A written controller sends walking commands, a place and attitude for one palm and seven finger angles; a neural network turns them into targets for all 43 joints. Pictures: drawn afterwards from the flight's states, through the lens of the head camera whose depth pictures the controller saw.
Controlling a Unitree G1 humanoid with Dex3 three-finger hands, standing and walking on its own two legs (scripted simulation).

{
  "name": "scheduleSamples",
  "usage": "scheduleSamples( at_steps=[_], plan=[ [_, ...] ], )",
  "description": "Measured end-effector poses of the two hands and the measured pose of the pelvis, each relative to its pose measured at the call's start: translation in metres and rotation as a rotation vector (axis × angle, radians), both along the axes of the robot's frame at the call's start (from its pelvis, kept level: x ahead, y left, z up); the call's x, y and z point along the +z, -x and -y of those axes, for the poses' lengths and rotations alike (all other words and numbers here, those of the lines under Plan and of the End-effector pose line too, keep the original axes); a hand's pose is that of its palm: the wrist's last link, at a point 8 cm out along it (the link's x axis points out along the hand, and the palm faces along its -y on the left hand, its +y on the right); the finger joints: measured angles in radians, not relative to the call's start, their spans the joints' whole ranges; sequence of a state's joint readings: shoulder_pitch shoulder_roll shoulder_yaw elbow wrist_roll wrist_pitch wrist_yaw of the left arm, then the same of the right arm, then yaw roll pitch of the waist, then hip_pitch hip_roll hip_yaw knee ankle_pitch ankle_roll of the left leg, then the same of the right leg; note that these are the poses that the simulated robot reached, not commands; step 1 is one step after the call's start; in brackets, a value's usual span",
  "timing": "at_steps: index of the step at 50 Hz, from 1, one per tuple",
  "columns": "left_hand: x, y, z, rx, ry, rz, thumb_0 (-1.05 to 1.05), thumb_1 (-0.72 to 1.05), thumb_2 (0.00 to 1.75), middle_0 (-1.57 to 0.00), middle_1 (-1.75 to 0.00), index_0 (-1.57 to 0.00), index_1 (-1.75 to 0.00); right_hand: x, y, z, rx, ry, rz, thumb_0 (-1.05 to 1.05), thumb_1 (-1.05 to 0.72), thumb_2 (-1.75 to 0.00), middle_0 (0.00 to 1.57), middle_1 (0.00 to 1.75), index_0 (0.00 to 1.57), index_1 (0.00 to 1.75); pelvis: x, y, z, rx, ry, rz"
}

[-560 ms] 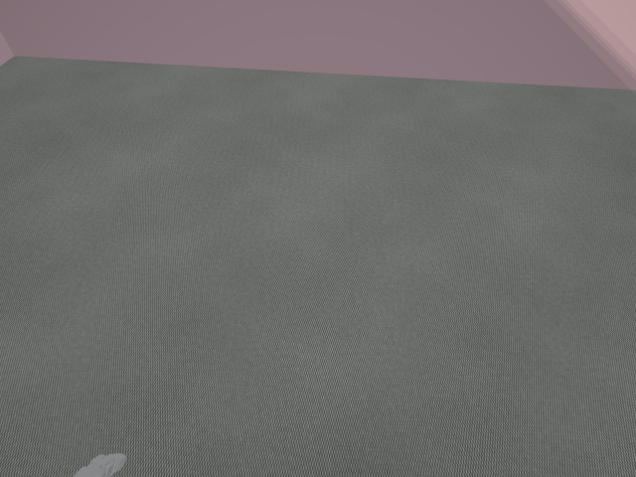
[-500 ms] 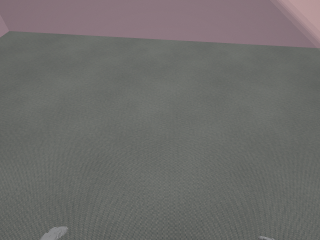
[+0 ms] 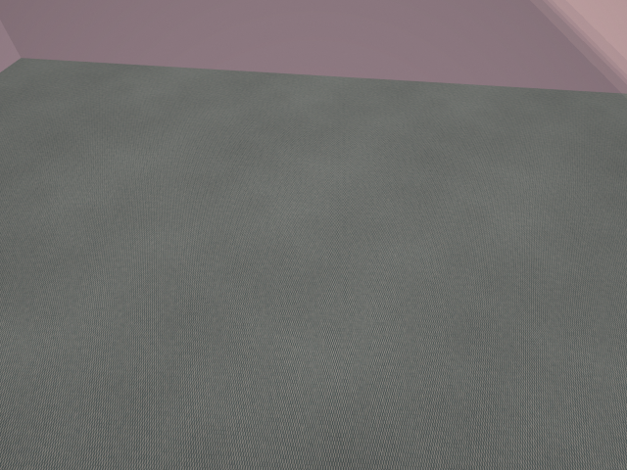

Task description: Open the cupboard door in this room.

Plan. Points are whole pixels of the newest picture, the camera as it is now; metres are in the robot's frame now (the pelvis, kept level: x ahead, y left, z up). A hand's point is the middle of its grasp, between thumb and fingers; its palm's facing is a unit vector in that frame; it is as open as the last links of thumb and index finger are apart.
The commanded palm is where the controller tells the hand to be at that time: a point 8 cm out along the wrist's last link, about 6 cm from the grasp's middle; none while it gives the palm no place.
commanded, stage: stand and wait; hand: left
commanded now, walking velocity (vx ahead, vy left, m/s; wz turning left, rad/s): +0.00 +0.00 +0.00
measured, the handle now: out of the picture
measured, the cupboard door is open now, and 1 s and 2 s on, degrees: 0 0 0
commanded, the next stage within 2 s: turn or walk to find it in 0.34 s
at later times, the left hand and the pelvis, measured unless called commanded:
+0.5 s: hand out of the picture +0.07 +0.24 -0.15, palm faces -0.01 -0.94 -0.33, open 7.4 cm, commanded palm none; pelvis -0.02 +0.00 +0.00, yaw +1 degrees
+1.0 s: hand out of the picture +0.00 +0.20 -0.17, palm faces +0.20 -0.94 -0.27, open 7.4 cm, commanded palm none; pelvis -0.04 -0.02 -0.01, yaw +12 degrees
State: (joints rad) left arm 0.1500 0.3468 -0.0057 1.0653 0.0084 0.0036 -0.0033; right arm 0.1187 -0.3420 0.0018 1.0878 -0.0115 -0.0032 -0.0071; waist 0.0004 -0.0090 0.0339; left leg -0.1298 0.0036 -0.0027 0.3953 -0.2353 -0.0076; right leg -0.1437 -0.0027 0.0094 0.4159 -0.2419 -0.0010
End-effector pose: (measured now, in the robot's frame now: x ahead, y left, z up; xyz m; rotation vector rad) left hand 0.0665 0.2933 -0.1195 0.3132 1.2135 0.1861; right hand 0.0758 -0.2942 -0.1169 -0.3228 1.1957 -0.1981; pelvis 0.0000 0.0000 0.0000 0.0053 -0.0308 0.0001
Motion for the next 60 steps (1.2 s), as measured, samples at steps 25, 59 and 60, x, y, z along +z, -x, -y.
scheduleSamples(
  at_steps=[25, 59, 60],
  plan=[
    [0.002, 0.003, 0.008, 0.003, 0.003, 0.038, 0.01, 0.90, 0.90, -0.20, -0.30, -0.21, -0.30, -0.005, 0.025, -0.001, -0.001, -0.016, -0.030, 0.00, -0.90, -0.89, 0.20, 0.30, 0.21, 0.30, -0.001, 0.017, 0.004, 0.021, 0.001, -0.006],
    [-0.006, 0.131, 0.069, 0.323, 0.049, 0.033, 0.01, 0.90, 0.90, -0.20, -0.30, -0.21, -0.30, -0.028, 0.010, -0.020, 0.172, -0.113, -0.083, 0.00, -0.90, -0.89, 0.20, 0.30, 0.20, 0.30, -0.006, 0.051, 0.030, 0.303, -0.019, -0.019],
    [-0.006, 0.137, 0.070, 0.334, 0.053, 0.028, 0.01, 0.90, 0.90, -0.20, -0.30, -0.21, -0.30, -0.026, 0.006, -0.021, 0.184, -0.108, -0.078, 0.00, -0.90, -0.89, 0.20, 0.30, 0.20, 0.30, -0.005, 0.051, 0.030, 0.314, -0.022, -0.019]
  ],
)
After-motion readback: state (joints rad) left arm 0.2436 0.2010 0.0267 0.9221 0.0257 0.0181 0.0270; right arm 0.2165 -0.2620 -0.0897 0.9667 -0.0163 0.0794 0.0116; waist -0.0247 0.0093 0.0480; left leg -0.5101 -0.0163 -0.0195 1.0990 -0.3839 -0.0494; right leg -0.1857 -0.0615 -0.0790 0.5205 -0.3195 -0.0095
